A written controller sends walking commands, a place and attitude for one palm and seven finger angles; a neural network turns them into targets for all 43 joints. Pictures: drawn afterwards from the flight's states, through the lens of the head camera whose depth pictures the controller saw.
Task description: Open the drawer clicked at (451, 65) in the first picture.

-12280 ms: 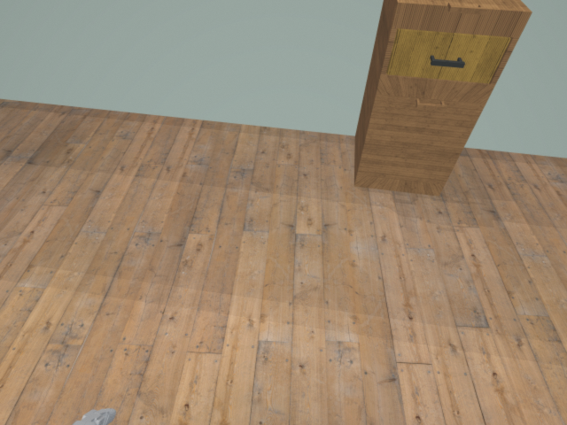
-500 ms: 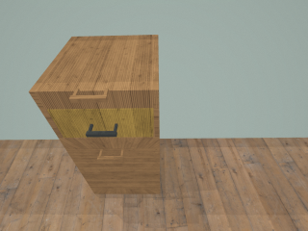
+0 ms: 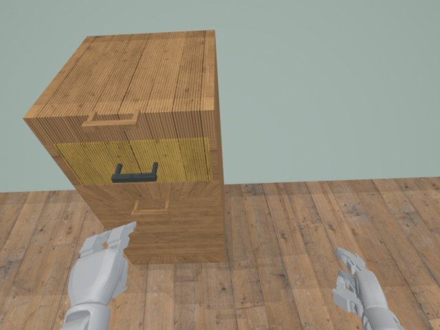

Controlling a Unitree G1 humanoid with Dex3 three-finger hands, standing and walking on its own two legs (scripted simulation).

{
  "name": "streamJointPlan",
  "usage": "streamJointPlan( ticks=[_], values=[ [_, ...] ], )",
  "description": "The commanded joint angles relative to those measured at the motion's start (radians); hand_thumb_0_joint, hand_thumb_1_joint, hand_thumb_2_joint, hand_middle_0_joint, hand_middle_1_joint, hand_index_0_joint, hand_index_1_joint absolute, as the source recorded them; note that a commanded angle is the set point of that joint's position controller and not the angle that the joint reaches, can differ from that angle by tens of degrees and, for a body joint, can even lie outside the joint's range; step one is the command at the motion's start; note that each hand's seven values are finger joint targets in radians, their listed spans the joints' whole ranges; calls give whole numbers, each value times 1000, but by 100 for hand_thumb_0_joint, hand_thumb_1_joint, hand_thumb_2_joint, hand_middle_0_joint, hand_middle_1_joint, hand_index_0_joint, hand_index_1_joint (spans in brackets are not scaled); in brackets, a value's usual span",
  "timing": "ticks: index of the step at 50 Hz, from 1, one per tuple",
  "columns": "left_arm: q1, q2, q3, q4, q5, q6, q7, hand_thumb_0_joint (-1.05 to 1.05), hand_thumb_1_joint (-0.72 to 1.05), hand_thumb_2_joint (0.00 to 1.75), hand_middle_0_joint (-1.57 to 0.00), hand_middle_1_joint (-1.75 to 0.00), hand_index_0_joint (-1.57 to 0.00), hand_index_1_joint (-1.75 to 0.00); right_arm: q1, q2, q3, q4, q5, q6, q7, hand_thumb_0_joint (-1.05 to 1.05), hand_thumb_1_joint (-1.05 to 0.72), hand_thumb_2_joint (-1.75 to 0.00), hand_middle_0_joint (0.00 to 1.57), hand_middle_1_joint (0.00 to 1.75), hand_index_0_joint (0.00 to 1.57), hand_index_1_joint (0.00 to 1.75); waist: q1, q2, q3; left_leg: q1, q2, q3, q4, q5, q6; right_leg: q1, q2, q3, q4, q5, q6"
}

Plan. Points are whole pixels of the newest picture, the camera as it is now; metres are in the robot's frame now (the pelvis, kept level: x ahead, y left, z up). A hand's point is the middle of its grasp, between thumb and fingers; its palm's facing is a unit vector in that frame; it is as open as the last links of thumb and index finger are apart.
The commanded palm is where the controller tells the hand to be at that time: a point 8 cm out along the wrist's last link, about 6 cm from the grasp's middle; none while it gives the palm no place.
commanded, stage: raise the hand with hooked fingers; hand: left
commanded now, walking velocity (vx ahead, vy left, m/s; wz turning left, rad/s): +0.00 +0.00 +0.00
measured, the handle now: (135, 172) +0.50 +0.28 -0.05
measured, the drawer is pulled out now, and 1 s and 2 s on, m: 0.00 0.00 0.00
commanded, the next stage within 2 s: move the hooked fingers above the handle in 1.56 s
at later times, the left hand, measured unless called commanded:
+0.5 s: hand (106, 257) +0.24 +0.23 +0.01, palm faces -0.02 -0.10 -0.99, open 11.0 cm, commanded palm +0.21 +0.24 +0.06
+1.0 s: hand (87, 218) +0.28 +0.26 +0.08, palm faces +0.07 -0.07 -0.99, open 13.5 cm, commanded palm +0.26 +0.26 +0.13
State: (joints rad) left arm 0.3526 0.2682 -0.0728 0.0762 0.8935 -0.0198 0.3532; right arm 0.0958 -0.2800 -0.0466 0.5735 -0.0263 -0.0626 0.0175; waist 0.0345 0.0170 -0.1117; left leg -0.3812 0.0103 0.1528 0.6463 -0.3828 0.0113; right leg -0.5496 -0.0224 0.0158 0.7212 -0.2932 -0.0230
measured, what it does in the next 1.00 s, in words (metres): stands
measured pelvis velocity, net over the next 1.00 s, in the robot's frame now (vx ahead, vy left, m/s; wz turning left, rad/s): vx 0.01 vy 0.01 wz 0.06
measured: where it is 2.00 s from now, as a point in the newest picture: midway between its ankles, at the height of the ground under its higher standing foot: outside the picture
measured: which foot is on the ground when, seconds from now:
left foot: down 0.00-1.00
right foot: down 0.00-1.00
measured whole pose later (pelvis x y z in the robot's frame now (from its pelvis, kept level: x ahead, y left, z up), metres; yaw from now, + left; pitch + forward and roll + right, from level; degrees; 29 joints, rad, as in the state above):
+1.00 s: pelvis +0.01 +0.01 +0.01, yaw +3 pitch +3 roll +1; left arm -0.01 0.39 -0.10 0.08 0.99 0.09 0.18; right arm 0.10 -0.23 0.00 0.59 0.00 0.08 -0.03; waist 0.08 0.07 -0.04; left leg -0.24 -0.01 0.08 0.53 -0.34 0.02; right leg -0.36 -0.04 -0.05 0.58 -0.26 -0.01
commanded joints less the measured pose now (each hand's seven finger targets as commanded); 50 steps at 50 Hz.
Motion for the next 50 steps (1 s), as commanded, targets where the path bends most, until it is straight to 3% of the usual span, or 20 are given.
streamJointPlan(
  ticks=[1, 4, 5, 6, 7, 10, 12, 15, 18, 20, 23, 25, 28, 31, 32, 35, 37, 43, 45, 50],
  values=[
    [144, 159, 92, -127, 181, -44, 73, 0, 48, 72, -23, -57, -23, -57, -127, -68, -16, -202, -6, 59, 34, 0, -90, -90, 20, 30, 20, 30, 108, -120, -39, -163, -63, -101, -32, 158, -5, 161, 33, 86, -90, 28, -63],
    [-71, 209, 125, -250, 255, -62, 159, 0, 41, 69, -24, -62, -24, -62, -94, -39, -26, -210, -37, 81, 25, 0, -90, -90, 20, 30, 20, 30, 72, -24, -174, -102, -66, -110, 43, 174, 10, 91, 29, 150, -56, 62, -61],
    [-137, 236, 142, -297, 268, -76, 186, 0, 39, 68, -24, -63, -24, -63, -82, -36, -30, -207, -43, 84, 19, 0, -90, -90, 20, 30, 20, 30, 57, 19, -216, -69, -63, -121, 74, 177, 12, 59, 25, 159, -38, 57, -61],
    [-283, 274, 155, -386, 277, -93, 209, 0, 36, 67, -24, -64, -24, -64, -81, -33, -33, -193, -51, 88, 10, 0, -90, -90, 20, 30, 20, 30, 31, 27, -256, -34, -62, -143, 117, 173, 16, 6, 22, 181, -24, 34, -57],
    [-302, 247, 126, -398, 265, -105, 226, 0, 34, 66, -24, -66, -24, -66, -83, -28, -33, -197, -51, 86, 0, 0, -90, -90, 20, 30, 20, 30, 18, 72, -274, -3, -61, -147, 138, 168, 20, -26, 19, 177, -19, 27, -57],
    [-316, 259, 123, -365, 237, -149, 237, 0, 27, 63, -25, -70, -25, -70, -83, -29, -28, -175, -51, 68, -7, 0, -90, -90, 20, 30, 20, 30, -12, 99, -271, -2, -59, -145, 195, 175, 16, -100, 19, 152, 8, 39, -55],
    [-309, 242, 114, -281, 203, -115, 227, 0, 22, 61, -25, -74, -25, -74, -90, -30, -22, -163, -48, 69, -11, 0, -90, -90, 20, 30, 20, 30, -35, 40, -204, -61, -58, -145, 186, 134, 19, -80, 19, 117, -12, 22, -38],
    [-254, 237, 112, -158, 174, 0, 170, 0, 15, 58, -25, -78, -25, -78, -100, -35, -12, -162, -32, 79, -19, 0, -90, -90, 20, 30, 20, 30, -11, -21, -193, -129, -54, -126, 112, 154, 23, 98, 23, 59, -47, 117, -21],
    [-163, 220, 91, -110, 108, 124, 58, 0, 8, 55, -26, -82, -26, -82, -124, -41, 2, -175, 2, 97, -37, 0, -90, -90, 20, 30, 20, 30, 36, -149, -196, -157, -55, -112, 25, 184, 19, 284, 15, 79, -102, 188, -8],
    [-132, 244, 94, -129, 80, 148, -16, 0, 4, 53, -26, -86, -26, -86, -130, -47, 18, -182, 10, 98, -45, 0, -90, -90, 20, 30, 20, 30, 51, -179, -182, -154, -51, -115, -24, 193, 19, 349, 7, 80, -115, 203, -3],
    [-123, 263, 105, -160, 82, 117, -84, 0, -3, 50, -27, -90, -27, -90, -119, -47, 30, -174, 7, 92, -50, 0, -90, -90, 20, 30, 20, 30, 60, -147, -107, -128, -46, -108, -67, 186, 21, 351, 0, 73, -145, 161, -4],
    [-155, 275, 122, -207, 102, 66, -84, 0, -8, 48, -27, -93, -27, -93, -92, -48, 22, -165, -1, 86, -45, 0, -90, -90, 20, 30, 20, 30, 63, -114, -115, -94, -44, -114, -81, 207, 23, 349, 2, 61, -150, 172, -10],
    [-218, 317, 185, -284, 125, -8, -30, 0, -15, 45, -27, -98, -27, -98, -67, -44, 4, -154, -15, 75, -45, 0, -90, -90, 20, 30, 20, 30, 67, -39, -154, -48, -49, -122, -86, 234, 24, 360, 1, 62, -148, 192, -19],
    [-327, 328, 203, -328, 137, -52, 39, 0, -22, 42, -28, -102, -28, -102, -57, -47, -12, -139, -20, 69, -44, 0, -90, -90, 20, 30, 20, 30, 44, 45, -189, 10, -52, -124, -70, 257, 20, 307, 9, 50, -140, 190, -26],
    [-357, 326, 203, -319, 137, -56, 59, 0, -24, 41, -28, -103, -28, -103, -43, -49, -19, -129, -21, 66, -42, 0, -90, -90, 20, 30, 20, 30, 33, 39, -191, 25, -51, -126, -66, 267, 20, 286, 10, 44, -137, 196, -27],
    [-402, 298, 169, -261, 132, -30, 77, 0, -31, 38, -29, -108, -29, -108, -42, -60, -31, -110, -10, 66, -37, 0, -90, -90, 20, 30, 20, 30, 19, 52, -191, 53, -42, -125, -71, 307, 15, 256, 16, 2, -127, 233, -27],
    [-426, 271, 132, -209, 118, 14, 60, 0, -36, 36, -29, -111, -29, -111, -56, -65, -33, -105, 2, 68, -37, 0, -90, -90, 20, 30, 20, 30, 13, 13, -158, 49, -38, -128, -88, 299, 16, 255, 19, -13, -139, 218, -23],
    [-485, 287, 76, -190, 96, 117, -77, 0, -50, 30, -30, -120, -30, -120, -88, -71, -13, -117, 22, 87, -45, 0, -90, -90, 20, 30, 20, 30, 45, -18, -141, 94, -32, -130, -163, 347, 12, 348, 18, -26, -179, 242, -20],
    [-512, 309, 84, -184, 99, 126, -119, 0, -50, 30, -30, -120, -30, -120, -93, -69, -2, -123, 22, 99, -48, 0, -90, -90, 20, 30, 20, 30, 51, -51, -117, 96, -31, -131, -183, 354, 13, 369, 19, -30, -192, 249, -19],
    [-633, 357, 116, -172, 105, 104, -174, 0, -50, 30, -30, -120, -30, -120, -92, -59, 17, -121, 21, 116, -53, 0, -90, -90, 20, 30, 20, 30, 52, -17, -96, 123, -33, -127, -212, 362, 10, 401, 23, -31, -223, 257, -23]
  ],
)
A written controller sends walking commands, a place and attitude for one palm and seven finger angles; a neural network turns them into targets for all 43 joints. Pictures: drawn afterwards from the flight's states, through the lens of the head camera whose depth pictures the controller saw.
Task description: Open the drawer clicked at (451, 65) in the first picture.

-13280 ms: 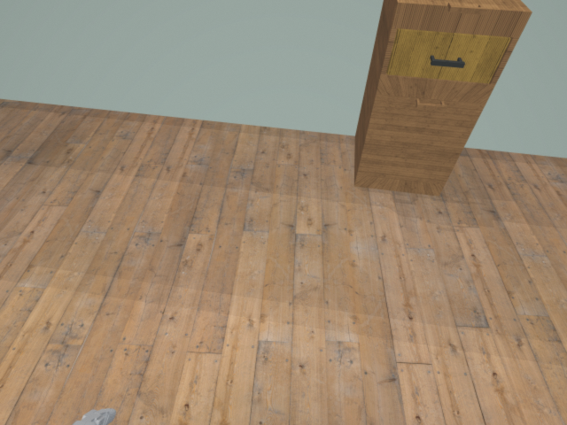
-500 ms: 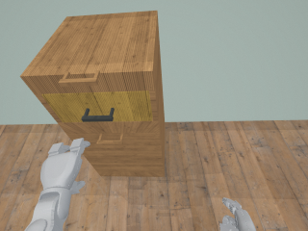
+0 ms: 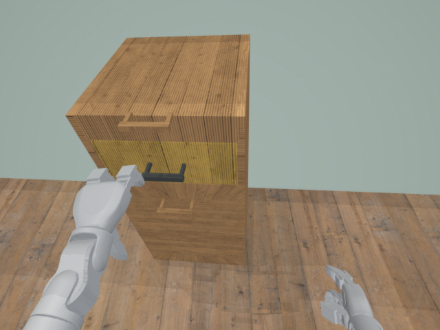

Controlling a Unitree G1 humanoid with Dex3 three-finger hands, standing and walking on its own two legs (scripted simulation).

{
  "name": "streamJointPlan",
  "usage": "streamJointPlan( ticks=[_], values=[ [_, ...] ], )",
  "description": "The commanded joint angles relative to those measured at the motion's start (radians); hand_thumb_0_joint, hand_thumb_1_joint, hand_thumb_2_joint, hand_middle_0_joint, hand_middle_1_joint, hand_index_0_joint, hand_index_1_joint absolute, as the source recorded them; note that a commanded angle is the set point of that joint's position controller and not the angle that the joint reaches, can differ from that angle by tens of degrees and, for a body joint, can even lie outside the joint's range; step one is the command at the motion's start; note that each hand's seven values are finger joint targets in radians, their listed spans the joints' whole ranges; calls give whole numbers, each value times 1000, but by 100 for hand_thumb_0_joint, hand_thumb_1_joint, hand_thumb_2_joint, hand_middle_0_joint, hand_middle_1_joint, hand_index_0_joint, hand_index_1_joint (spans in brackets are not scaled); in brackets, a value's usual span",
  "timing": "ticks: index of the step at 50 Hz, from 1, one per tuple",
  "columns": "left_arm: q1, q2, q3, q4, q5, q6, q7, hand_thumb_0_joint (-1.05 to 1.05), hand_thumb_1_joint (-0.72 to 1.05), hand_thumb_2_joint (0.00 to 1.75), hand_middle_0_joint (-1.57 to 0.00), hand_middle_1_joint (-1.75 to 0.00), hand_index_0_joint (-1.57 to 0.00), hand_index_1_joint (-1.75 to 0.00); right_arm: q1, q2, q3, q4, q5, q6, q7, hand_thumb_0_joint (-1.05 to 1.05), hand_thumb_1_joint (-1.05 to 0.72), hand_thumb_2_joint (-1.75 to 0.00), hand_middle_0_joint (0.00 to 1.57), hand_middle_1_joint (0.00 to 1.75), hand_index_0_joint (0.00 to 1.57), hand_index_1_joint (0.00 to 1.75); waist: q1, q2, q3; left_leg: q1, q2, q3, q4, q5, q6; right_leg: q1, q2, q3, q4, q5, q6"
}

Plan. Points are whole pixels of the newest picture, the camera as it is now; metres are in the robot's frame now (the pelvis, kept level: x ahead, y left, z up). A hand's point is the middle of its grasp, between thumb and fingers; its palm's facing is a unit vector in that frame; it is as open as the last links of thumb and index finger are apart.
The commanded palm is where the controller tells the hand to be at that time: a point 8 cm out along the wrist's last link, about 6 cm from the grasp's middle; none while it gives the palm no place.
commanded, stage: raise the hand with hooked fingers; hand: left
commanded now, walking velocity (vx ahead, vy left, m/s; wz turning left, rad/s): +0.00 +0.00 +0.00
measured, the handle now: (164, 172) +0.50 +0.23 -0.07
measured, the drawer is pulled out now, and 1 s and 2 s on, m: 0.00 0.00 0.00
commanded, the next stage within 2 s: move the hooked fingers above the handle in 0.56 s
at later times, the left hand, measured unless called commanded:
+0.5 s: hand (116, 205) +0.30 +0.24 +0.07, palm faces +0.02 -0.09 -1.00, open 13.8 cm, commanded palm +0.28 +0.25 +0.13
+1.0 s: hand (124, 198) +0.33 +0.24 +0.05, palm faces -0.02 -0.05 -1.00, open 13.8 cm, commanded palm +0.32 +0.25 +0.11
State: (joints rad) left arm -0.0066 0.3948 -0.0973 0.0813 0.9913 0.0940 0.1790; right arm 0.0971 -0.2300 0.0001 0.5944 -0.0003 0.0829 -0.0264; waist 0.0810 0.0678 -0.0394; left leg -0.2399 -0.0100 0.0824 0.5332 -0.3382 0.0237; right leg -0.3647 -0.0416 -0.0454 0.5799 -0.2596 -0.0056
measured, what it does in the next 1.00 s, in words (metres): stands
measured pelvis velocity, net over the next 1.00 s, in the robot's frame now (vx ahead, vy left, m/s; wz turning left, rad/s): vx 0.00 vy -0.01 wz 0.02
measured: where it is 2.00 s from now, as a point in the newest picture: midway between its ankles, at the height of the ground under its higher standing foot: outside the picture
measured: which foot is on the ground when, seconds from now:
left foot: down 0.00-1.00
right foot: down 0.00-1.00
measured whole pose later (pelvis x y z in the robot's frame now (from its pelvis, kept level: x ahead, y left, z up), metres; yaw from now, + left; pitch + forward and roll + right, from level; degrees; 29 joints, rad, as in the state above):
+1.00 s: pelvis +0.00 -0.01 +0.00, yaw +1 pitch +5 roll +1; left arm -0.25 0.46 -0.05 0.35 0.99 -0.07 0.14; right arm 0.15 -0.25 -0.02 0.63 0.02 0.08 -0.05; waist 0.07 0.05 -0.02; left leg -0.28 0.00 0.06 0.50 -0.30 0.01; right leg -0.39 -0.03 -0.07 0.53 -0.23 -0.02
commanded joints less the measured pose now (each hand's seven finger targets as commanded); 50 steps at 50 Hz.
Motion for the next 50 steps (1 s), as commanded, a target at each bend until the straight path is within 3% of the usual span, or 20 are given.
streamJointPlan(
  ticks=[1, 8, 12, 15, 18, 22, 27, 34, 37, 39, 41, 44, 46, 50],
  values=[
    [-307, 243, 151, -186, 6, -17, -5, 0, -50, 30, -30, -120, -30, -120, -90, -111, -29, -142, -4, -27, -10, 0, -90, -90, 20, 30, 20, 30, 3, -45, -175, -9, -11, -61, -106, 311, -5, 217, 44, 29, -88, 208, -42],
    [-436, 245, 124, -185, -17, -63, -42, 0, -50, 30, -30, -120, -30, -120, -70, -109, -30, -121, -2, -35, -9, 0, -90, -90, 20, 30, 20, 30, -15, 10, -215, 61, -7, -75, -113, 402, -16, 226, 48, 16, -109, 255, -46],
    [-310, 211, 117, -110, -44, -65, -82, 0, -50, 30, -30, -120, -30, -120, -49, -119, -36, -122, 3, -27, 2, 0, -90, -90, 20, 30, 20, 30, -2, -65, -192, 31, -5, -73, -119, 434, -17, 241, 49, 6, -112, 282, -43],
    [-307, 236, 138, -144, -45, -81, -93, 0, -50, 30, -30, -120, -30, -120, -53, -129, -40, -131, 2, -19, 9, 0, -90, -90, 20, 30, 20, 30, 3, -70, -194, 22, -2, -68, -125, 440, -15, 247, 48, 12, -114, 295, -43],
    [-328, 261, 166, -206, -39, -114, -74, 0, -50, 30, -30, -120, -30, -120, -44, -129, -46, -136, -2, -22, 12, 0, -90, -90, 20, 30, 20, 30, 12, -34, -244, 47, 0, -81, -122, 470, -19, 257, 46, 14, -106, 294, -45],
    [-340, 278, 199, -233, -37, -148, -24, 0, -50, 30, -30, -120, -30, -120, -35, -126, -52, -129, -3, -33, 12, 0, -90, -90, 20, 30, 20, 30, 14, -16, -252, 50, -1, -85, -120, 468, -24, 246, 45, 16, -104, 287, -46],
    [-336, 263, 192, -191, -29, -130, 22, 0, -50, 30, -30, -120, -30, -120, -30, -125, -59, -112, 5, -36, 14, 0, -90, -90, 20, 30, 20, 30, 9, -15, -250, 41, -2, -74, -120, 444, -25, 229, 45, 16, -106, 272, -46],
    [-338, 222, 120, -146, -42, -73, -15, 0, -50, 30, -30, -120, -30, -120, -52, -131, -53, -116, 12, -31, 7, 0, -90, -90, 20, 30, 20, 30, -7, -66, -223, 12, -13, -51, -132, 353, -4, 245, 39, 26, -128, 246, -37],
    [-380, 237, 127, -90, -33, -81, -31, 0, -50, 30, -30, -120, -30, -120, -42, -131, -48, -108, 11, -29, -2, 0, -90, -90, 20, 30, 20, 30, -15, -102, -205, -8, -18, -48, -125, 320, 4, 233, 40, 28, -131, 228, -34],
    [-406, 283, 169, -38, -30, -98, -31, 0, -50, 30, -30, -120, -30, -120, -36, -133, -46, -101, 11, -29, -11, 0, -90, -90, 20, 30, 20, 30, -14, -116, -187, -36, -22, -41, -124, 282, 7, 232, 37, 37, -137, 208, -31],
    [-461, 306, 187, -13, -21, -118, -26, 0, -50, 30, -30, -120, -30, -120, -30, -133, -47, -96, 12, -29, -17, 0, -90, -90, 20, 30, 20, 30, -18, -96, -190, -45, -26, -40, -117, 268, 7, 222, 38, 43, -135, 193, -31],
    [-537, 286, 165, 22, -15, -156, -9, 0, -50, 30, -30, -120, -30, -120, -6, -125, -53, -90, 13, -39, -24, 0, -90, -90, 20, 30, 20, 30, -25, -62, -235, -37, -29, -41, -97, 281, 9, 206, 36, 40, -116, 205, -32],
    [-568, 327, 201, 49, -10, -173, 4, 0, -50, 30, -30, -120, -30, -120, 9, -129, -59, -86, 12, -43, -27, 0, -90, -90, 20, 30, 20, 30, -26, -41, -266, -45, -32, -39, -83, 283, 8, 214, 36, 48, -108, 212, -33],
    [-600, 285, 163, 118, -7, -188, 21, 0, -50, 30, -30, -120, -30, -120, 37, -129, -70, -76, 12, -49, -25, 0, -90, -90, 20, 30, 20, 30, -39, -41, -285, -62, -30, -36, -59, 302, 9, 184, 35, 41, -86, 245, -33]
  ],
)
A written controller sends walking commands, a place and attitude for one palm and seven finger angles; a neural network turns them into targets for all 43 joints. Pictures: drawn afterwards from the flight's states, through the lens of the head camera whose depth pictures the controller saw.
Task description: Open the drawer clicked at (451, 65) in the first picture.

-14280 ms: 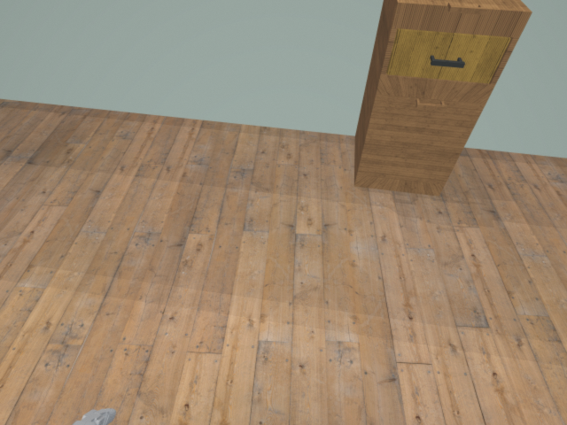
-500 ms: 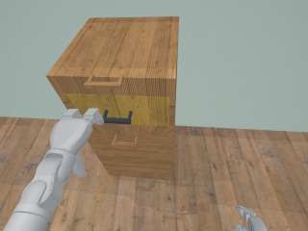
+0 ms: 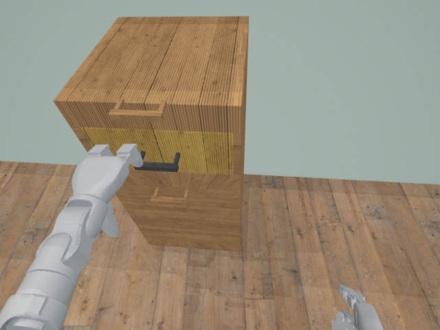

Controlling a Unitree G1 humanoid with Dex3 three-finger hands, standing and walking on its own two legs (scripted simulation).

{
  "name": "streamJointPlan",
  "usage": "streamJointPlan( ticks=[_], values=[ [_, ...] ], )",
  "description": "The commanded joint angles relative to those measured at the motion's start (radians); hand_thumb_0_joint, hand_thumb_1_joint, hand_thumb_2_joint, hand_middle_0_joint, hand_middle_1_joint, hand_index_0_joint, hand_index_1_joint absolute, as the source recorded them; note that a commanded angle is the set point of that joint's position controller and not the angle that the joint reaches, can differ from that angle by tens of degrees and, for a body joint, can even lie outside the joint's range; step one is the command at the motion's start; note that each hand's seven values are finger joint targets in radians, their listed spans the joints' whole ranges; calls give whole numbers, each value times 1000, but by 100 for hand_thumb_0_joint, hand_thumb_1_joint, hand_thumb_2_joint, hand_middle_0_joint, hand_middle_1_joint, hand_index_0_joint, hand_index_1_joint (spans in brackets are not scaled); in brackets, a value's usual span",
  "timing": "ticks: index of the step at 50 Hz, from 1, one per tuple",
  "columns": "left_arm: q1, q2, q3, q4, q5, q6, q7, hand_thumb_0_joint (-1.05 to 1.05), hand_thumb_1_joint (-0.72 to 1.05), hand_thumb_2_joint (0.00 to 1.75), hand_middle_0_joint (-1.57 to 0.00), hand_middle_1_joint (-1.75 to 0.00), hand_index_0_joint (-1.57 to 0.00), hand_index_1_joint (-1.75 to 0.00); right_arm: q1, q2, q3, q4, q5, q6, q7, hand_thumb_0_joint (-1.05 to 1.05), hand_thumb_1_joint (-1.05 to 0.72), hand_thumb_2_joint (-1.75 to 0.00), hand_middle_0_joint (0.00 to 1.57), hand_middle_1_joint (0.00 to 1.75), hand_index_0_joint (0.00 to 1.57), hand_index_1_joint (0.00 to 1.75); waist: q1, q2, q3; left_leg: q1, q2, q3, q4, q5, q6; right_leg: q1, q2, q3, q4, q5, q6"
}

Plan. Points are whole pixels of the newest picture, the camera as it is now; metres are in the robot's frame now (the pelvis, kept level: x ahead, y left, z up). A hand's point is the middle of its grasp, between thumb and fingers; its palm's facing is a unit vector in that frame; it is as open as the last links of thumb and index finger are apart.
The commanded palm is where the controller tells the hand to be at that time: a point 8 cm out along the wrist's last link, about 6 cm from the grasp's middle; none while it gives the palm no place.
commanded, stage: move the hooked fingers above the handle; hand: left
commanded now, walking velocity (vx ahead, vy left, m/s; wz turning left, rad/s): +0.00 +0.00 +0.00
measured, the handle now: (158, 161) +0.51 +0.24 -0.07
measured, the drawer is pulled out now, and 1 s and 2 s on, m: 0.00 0.00 0.00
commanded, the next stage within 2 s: none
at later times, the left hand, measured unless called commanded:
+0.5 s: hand (126, 176) +0.39 +0.25 +0.03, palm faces +0.00 -0.03 -1.00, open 13.8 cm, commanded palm +0.37 +0.25 +0.08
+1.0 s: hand (139, 169) +0.43 +0.24 +0.00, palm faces -0.07 +0.00 -1.00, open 13.8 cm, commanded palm +0.42 +0.24 +0.05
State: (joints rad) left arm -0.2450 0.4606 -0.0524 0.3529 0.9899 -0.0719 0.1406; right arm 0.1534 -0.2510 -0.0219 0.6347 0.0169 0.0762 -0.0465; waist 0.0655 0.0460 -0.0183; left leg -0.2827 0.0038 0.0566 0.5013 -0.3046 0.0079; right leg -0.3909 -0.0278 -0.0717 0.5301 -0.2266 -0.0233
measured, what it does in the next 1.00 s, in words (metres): stands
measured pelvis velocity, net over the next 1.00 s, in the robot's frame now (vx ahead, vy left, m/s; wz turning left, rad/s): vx -0.01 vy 0.02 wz -0.02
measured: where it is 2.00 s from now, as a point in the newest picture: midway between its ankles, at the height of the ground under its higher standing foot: outside the picture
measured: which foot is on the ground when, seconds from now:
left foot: down 0.00-1.00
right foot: down 0.00-1.00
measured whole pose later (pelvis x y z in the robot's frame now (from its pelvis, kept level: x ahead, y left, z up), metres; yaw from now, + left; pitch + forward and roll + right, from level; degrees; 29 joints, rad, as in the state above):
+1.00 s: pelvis -0.01 +0.02 -0.02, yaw -1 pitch +15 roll +0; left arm -0.66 0.45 -0.03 0.95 1.10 -0.09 0.33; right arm 0.30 -0.26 -0.07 0.69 0.00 0.10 -0.01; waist -0.05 0.04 -0.10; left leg -0.60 0.00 0.08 0.71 -0.38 0.03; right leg -0.70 -0.04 -0.05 0.69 -0.26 -0.01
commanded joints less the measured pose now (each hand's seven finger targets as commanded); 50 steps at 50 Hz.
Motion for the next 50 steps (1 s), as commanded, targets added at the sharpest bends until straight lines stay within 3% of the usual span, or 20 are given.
streamJointPlan(
  ticks=[1, 6, 10, 12, 13, 15, 17, 21, 23, 27, 30, 33, 34, 36, 37, 38, 40, 44, 45, 50],
  values=[
    [-354, 229, 132, -123, -4, -20, 61, 0, -50, 30, -30, -120, -30, -120, -10, -113, -51, -115, -5, -40, -4, 0, -90, -90, 20, 30, 20, 30, -26, -33, -307, -31, -45, -15, -23, 267, 24, 206, 27, 65, -31, 205, -16],
    [-369, 205, 108, -68, -3, -14, 63, 0, -50, 30, -30, -120, -30, -120, 17, -124, -61, -116, -3, -31, 2, 0, -90, -90, 20, 30, 20, 30, -30, -59, -329, -57, -42, -13, -5, 303, 24, 198, 28, 58, -6, 252, -16],
    [-372, 199, 110, -92, 4, -31, 84, 0, -50, 30, -30, -120, -30, -120, 41, -125, -72, -119, -8, -23, 9, 0, -90, -90, 20, 30, 20, 30, -24, -53, -392, -45, -38, -17, 12, 363, 24, 205, 29, 59, 21, 304, -19],
    [-379, 230, 145, -59, 9, -33, 104, 0, -50, 30, -30, -120, -30, -120, 48, -129, -71, -114, -6, -19, 8, 0, -90, -90, 20, 30, 20, 30, -27, -57, -355, -73, -36, -22, 12, 335, 24, 185, 30, 57, 23, 275, -19],
    [-398, 216, 135, -44, 14, -34, 115, 0, -50, 30, -30, -120, -30, -120, 52, -127, -73, -106, -5, -17, 8, 0, -90, -90, 20, 30, 20, 30, -35, -57, -344, -74, -35, -21, 15, 326, 25, 164, 32, 55, 25, 264, -19],
    [-422, 243, 161, -1, 29, -29, 140, 0, -50, 30, -30, -120, -30, -120, 65, -129, -74, -97, -4, -16, 8, 0, -90, -90, 20, 30, 20, 30, -37, -68, -336, -91, -33, -19, 16, 316, 26, 152, 33, 56, 27, 256, -20],
    [-456, 266, 177, 8, 46, -24, 163, 0, -50, 30, -30, -120, -30, -120, 71, -130, -76, -94, -5, -14, 7, 0, -90, -90, 20, 30, 20, 30, -34, -34, -363, -95, -36, -18, 21, 309, 24, 152, 33, 57, 36, 242, -22],
    [-488, 222, 136, 35, 50, -10, 178, 0, -50, 30, -30, -120, -30, -120, 90, -130, -83, -86, -8, -16, 12, 0, -90, -90, 20, 30, 20, 30, -49, -4, -419, -68, -32, -25, 39, 369, 19, 139, 39, 51, 52, 278, -26],
    [-515, 173, 84, 65, 45, -4, 173, 0, -50, 30, -30, -120, -30, -120, 100, -132, -86, -75, -5, -16, 14, 0, -90, -90, 20, 30, 20, 30, -70, -11, -397, -58, -26, -23, 45, 363, 19, 100, 41, 46, 50, 264, -22],
    [-555, 161, 59, 149, 43, -2, 148, 0, -50, 30, -30, -120, -30, -120, 119, -140, -87, -68, -6, -12, 11, 0, -90, -90, 20, 30, 20, 30, -87, -55, -374, -83, -28, -25, 53, 320, 25, 75, 42, 44, 46, 235, -19],
    [-622, 200, 83, 203, 59, -23, 147, 0, -50, 30, -30, -120, -30, -120, 134, -142, -81, -62, -9, -7, 7, 0, -90, -90, 20, 30, 20, 30, -88, -68, -351, -124, -33, -26, 56, 270, 28, 60, 40, 46, 51, 203, -21],
    [-664, 240, 122, 209, 76, -57, 171, 0, -50, 30, -30, -120, -30, -120, 150, -139, -84, -61, -16, -4, 6, 0, -90, -90, 20, 30, 20, 30, -78, -24, -399, -118, -34, -32, 75, 293, 27, 48, 41, 48, 75, 208, -26],
    [-689, 216, 100, 224, 79, -63, 179, 0, -50, 30, -30, -120, -30, -120, 154, -136, -84, -61, -16, -4, 5, 0, -90, -90, 20, 30, 20, 30, -92, -33, -392, -127, -35, -31, 82, 290, 27, 34, 41, 47, 78, 211, -24],
    [-724, 250, 135, 228, 89, -78, 203, 0, -50, 30, -30, -120, -30, -120, 165, -138, -87, -52, -23, -4, 8, 0, -90, -90, 20, 30, 20, 30, -88, -10, -421, -137, -34, -37, 95, 314, 24, 28, 42, 49, 95, 224, -26],
    [-710, 246, 136, 252, 93, -75, 216, 0, -50, 30, -30, -120, -30, -120, 171, -137, -89, -51, -24, -4, 12, 0, -90, -90, 20, 30, 20, 30, -83, -3, -435, -139, -35, -34, 103, 321, 23, 25, 43, 49, 104, 230, -27],
    [-729, 222, 115, 264, 94, -73, 225, 0, -50, 30, -30, -120, -30, -120, 175, -135, -89, -49, -24, -5, 15, 0, -90, -90, 20, 30, 20, 30, -93, 6, -435, -141, -34, -33, 109, 325, 21, 11, 43, 47, 107, 235, -26],
    [-701, 231, 130, 315, 96, -57, 241, 0, -50, 30, -30, -120, -30, -120, 185, -139, -92, -42, -28, -2, 22, 0, -90, -90, 20, 30, 20, 30, -88, -6, -454, -158, -34, -30, 121, 346, 19, 9, 45, 46, 119, 252, -26],
    [-763, 198, 81, 400, 98, -15, 244, 0, -50, 30, -30, -120, -30, -120, 207, -149, -93, -30, -25, 0, 30, 0, -90, -90, 20, 30, 20, 30, -121, -32, -431, -194, -32, -28, 127, 290, 23, -28, 48, 44, 113, 217, -21],
    [-775, 216, 91, 418, 100, -10, 240, 0, -50, 30, -30, -120, -30, -120, 215, -154, -94, -26, -26, 1, 29, 0, -90, -90, 20, 30, 20, 30, -123, -50, -435, -206, -32, -28, 128, 275, 25, -23, 48, 47, 113, 211, -20],
    [-892, 213, 68, 388, 98, -49, 221, 0, -50, 30, -30, -120, -30, -120, 247, -157, -100, -16, -31, 2, 18, 0, -90, -90, 20, 30, 20, 30, -154, -31, -502, -188, -32, -38, 151, 263, 32, -38, 46, 57, 120, 204, -16]
  ],
)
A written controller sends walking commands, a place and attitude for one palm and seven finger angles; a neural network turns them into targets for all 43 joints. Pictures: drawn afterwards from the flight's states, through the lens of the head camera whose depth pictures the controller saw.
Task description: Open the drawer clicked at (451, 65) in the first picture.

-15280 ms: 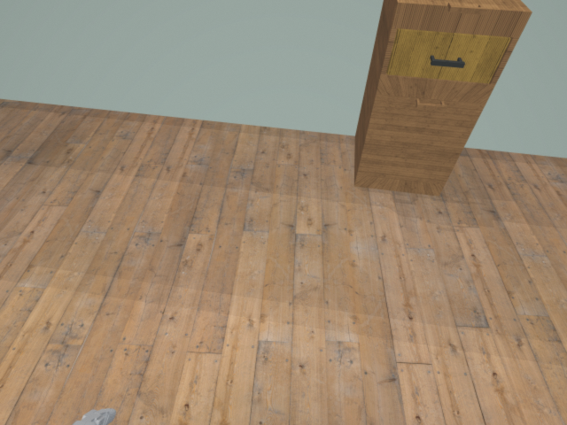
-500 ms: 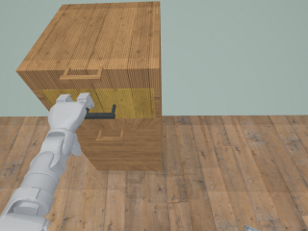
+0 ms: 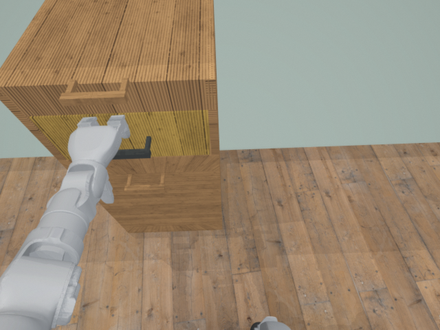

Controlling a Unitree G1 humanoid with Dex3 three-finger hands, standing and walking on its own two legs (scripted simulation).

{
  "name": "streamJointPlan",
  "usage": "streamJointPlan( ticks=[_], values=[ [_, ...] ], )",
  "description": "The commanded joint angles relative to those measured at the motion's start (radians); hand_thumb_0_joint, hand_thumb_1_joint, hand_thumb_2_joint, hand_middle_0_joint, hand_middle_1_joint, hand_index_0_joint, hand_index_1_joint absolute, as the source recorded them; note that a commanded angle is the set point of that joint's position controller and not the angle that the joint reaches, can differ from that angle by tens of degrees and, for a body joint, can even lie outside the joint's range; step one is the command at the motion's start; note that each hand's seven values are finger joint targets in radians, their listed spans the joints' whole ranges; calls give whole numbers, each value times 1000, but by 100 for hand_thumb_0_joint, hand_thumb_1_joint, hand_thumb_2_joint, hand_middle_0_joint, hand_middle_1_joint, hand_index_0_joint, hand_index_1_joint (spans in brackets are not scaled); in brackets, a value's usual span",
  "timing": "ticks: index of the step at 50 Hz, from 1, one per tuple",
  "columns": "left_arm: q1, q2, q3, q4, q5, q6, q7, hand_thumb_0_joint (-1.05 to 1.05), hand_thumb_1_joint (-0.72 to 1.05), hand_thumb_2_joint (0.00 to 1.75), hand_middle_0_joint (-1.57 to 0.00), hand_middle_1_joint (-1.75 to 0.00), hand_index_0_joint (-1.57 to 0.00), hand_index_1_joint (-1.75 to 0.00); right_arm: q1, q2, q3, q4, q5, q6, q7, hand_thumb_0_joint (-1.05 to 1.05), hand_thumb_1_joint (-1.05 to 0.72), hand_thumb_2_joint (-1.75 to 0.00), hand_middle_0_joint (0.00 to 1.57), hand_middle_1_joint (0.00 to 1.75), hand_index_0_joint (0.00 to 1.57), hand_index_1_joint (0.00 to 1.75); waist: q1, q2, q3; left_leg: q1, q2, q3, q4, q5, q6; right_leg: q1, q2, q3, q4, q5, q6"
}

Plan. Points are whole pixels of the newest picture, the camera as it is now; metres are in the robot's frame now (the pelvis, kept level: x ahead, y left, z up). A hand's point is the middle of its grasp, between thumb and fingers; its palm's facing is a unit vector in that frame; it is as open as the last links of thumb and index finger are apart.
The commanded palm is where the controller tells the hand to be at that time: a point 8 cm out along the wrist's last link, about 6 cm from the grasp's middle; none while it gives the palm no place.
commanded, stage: move the hooked fingers above the handle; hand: left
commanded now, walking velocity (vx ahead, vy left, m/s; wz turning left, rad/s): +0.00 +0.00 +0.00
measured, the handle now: (127, 147) +0.51 +0.23 -0.05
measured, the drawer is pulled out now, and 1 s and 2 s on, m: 0.00 0.00 0.00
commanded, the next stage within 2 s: lower the fingers behind the handle in 1.62 s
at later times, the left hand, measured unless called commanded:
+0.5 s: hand (109, 158) +0.45 +0.24 +0.00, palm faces -0.10 -0.01 -1.00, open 13.7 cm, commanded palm +0.44 +0.24 +0.06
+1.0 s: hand (117, 149) +0.47 +0.22 +0.01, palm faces -0.08 -0.02 -1.00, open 13.7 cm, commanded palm +0.45 +0.24 +0.05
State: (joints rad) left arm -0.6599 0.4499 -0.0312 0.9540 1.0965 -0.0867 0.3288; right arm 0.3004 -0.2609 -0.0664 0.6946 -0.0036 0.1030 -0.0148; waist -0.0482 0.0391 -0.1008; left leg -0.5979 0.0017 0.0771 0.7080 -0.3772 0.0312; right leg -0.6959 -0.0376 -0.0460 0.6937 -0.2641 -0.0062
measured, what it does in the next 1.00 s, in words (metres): stands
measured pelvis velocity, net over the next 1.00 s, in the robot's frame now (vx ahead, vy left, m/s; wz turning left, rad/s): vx -0.01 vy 0.00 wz -0.02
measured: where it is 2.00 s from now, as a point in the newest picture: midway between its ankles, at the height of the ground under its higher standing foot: outside the picture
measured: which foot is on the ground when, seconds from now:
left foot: down 0.00-1.00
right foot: down 0.00-1.00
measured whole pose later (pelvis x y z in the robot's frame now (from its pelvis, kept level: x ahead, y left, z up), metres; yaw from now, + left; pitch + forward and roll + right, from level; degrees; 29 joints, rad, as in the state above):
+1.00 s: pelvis -0.01 +0.00 -0.01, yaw -1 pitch +18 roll +0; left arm -0.78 0.49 -0.01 1.08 1.09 -0.07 0.33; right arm 0.30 -0.27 -0.02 0.68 0.00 0.13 -0.02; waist -0.11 0.03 -0.12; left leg -0.69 0.01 0.09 0.77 -0.39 0.03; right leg -0.79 -0.03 -0.03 0.74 -0.27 0.00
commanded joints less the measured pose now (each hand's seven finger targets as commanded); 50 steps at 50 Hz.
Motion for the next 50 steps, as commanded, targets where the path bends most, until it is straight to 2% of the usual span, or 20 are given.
streamJointPlan(
  ticks=[1, 4, 6, 8, 12, 13, 14, 16, 17, 21, 22, 28, 32, 35, 36, 38, 40, 45, 48, 50],
  values=[
    [-467, 229, 60, -196, -12, -44, 32, 0, -50, 30, -30, -120, -30, -120, 104, -147, -55, -74, -14, -25, -15, 0, -90, -90, 20, 30, 20, 30, -37, -29, -416, 126, -29, -65, -52, 345, 9, 259, 58, 28, -39, 238, -35],
    [-505, 236, 62, -167, -2, -63, 53, 0, -50, 30, -30, -120, -30, -120, 121, -149, -52, -56, -19, -27, -13, 0, -90, -90, 20, 30, 20, 30, -47, 12, -395, 105, -29, -71, -33, 320, 7, 194, 59, 26, -23, 200, -38],
    [-513, 324, 132, -139, 5, -57, 77, 0, -50, 30, -30, -120, -30, -120, 121, -161, -46, -48, -26, -23, -10, 0, -90, -90, 20, 30, 20, 30, -40, -17, -405, 50, -33, -67, -18, 314, 12, 210, 59, 29, -6, 212, -37],
    [-512, 349, 142, -99, 13, -34, 98, 0, -50, 30, -30, -120, -30, -120, 124, -160, -41, -49, -26, -20, -6, 0, -90, -90, 20, 30, 20, 30, -36, -5, -410, 5, -38, -59, -9, 301, 11, 216, 57, 32, 11, 221, -35],
    [-421, 364, 161, -70, 8, 15, 101, 0, -50, 30, -30, -120, -30, -120, 125, -165, -43, -59, -28, -8, 11, 0, -90, -90, 20, 30, 20, 30, 1, 23, -500, 15, -36, -43, 2, 384, 4, 278, 60, 32, 33, 311, -34],
    [-424, 336, 137, -68, 3, 23, 92, 0, -50, 30, -30, -120, -30, -120, 126, -162, -46, -63, -25, -8, 11, 0, -90, -90, 20, 30, 20, 30, -11, 14, -490, 18, -32, -38, 1, 387, 6, 279, 61, 34, 24, 324, -31],
    [-408, 356, 151, -62, -1, 30, 86, 0, -50, 30, -30, -120, -30, -120, 127, -167, -46, -62, -21, -3, 11, 0, -90, -90, 20, 30, 20, 30, -6, -21, -475, 3, -32, -37, -4, 367, 7, 288, 61, 32, 17, 309, -29],
    [-419, 363, 149, -52, -8, 39, 77, 0, -50, 30, -30, -120, -30, -120, 117, -173, -42, -62, -17, 3, 6, 0, -90, -90, 20, 30, 20, 30, -20, -67, -443, -21, -32, -35, -16, 331, 13, 301, 59, 37, 1, 295, -24],
    [-414, 359, 140, -65, -10, 37, 70, 0, -50, 30, -30, -120, -30, -120, 121, -173, -41, -67, -14, 3, 4, 0, -90, -90, 20, 30, 20, 30, -14, -61, -445, -21, -33, -34, -24, 313, 13, 306, 57, 39, -2, 279, -23],
    [-498, 285, 76, -149, -14, -26, 40, 0, -50, 30, -30, -120, -30, -120, 125, -166, -53, -68, -12, -9, -13, 0, -90, -90, 20, 30, 20, 30, -58, -34, -435, 62, -21, -53, -27, 294, 18, 241, 59, 37, -28, 221, -25],
    [-485, 281, 73, -143, -15, -40, 35, 0, -50, 30, -30, -120, -30, -120, 135, -166, -53, -65, -12, -10, -16, 0, -90, -90, 20, 30, 20, 30, -54, -36, -438, 64, -23, -55, -27, 277, 18, 237, 59, 40, -30, 201, -24],
    [-586, 218, 27, -150, -1, -86, 74, 0, -50, 30, -30, -120, -30, -120, 154, -157, -55, -38, -22, -28, -16, 0, -90, -90, 20, 30, 20, 30, -86, 44, -405, 119, -16, -94, -6, 279, 4, 90, 63, 18, -14, 124, -35],
    [-580, 271, 72, -43, 6, -25, 116, 0, -50, 30, -30, -120, -30, -120, 148, -167, -41, -27, -26, -23, -1, 0, -90, -90, 20, 30, 20, 30, -81, 34, -373, 59, -21, -92, 0, 269, -1, 79, 63, 9, 4, 120, -36],
    [-570, 303, 90, -23, 12, 30, 122, 0, -50, 30, -30, -120, -30, -120, 140, -171, -35, -39, -27, -17, 9, 0, -90, -90, 20, 30, 20, 30, -59, 45, -425, 48, -26, -77, 4, 318, -2, 134, 63, 10, 17, 183, -37],
    [-558, 315, 105, -26, 11, 41, 114, 0, -50, 30, -30, -120, -30, -120, 138, -174, -35, -45, -28, -13, 12, 0, -90, -90, 20, 30, 20, 30, -46, 48, -472, 63, -26, -77, 9, 361, -4, 160, 65, 10, 28, 219, -37],
    [-564, 317, 91, -14, 10, 67, 105, 0, -50, 30, -30, -120, -30, -120, 139, -174, -34, -47, -22, -3, 9, 0, -90, -90, 20, 30, 20, 30, -61, -12, -449, 36, -25, -65, 6, 347, 3, 189, 64, 15, 14, 238, -27],
    [-544, 328, 91, -3, 4, 83, 92, 0, -50, 30, -30, -120, -30, -120, 128, -175, -29, -54, -16, 3, 4, 0, -90, -90, 20, 30, 20, 30, -58, -47, -427, -1, -32, -52, -8, 298, 10, 230, 60, 24, -4, 232, -22],
    [-480, 369, 109, 8, -18, 73, 41, 0, -50, 30, -30, -120, -30, -120, 112, -176, -18, -69, -6, 13, -13, 0, -90, -90, 20, 30, 20, 30, -40, -84, -386, -42, -37, -39, -32, 228, 18, 278, 54, 37, -24, 196, -18],
    [-448, 393, 123, -10, -18, 39, 20, 0, -50, 30, -30, -120, -30, -120, 106, -175, -14, -79, -5, 14, -23, 0, -90, -90, 20, 30, 20, 30, -25, -65, -378, -55, -38, -34, -31, 211, 19, 279, 52, 44, -22, 183, -20],
    [-442, 355, 93, -13, -13, 18, 14, 0, -50, 30, -30, -120, -30, -120, 106, -171, -14, -84, -4, 8, -26, 0, -90, -90, 20, 30, 20, 30, -38, -50, -349, -52, -35, -36, -28, 187, 18, 234, 54, 40, -25, 150, -22]
  ],
)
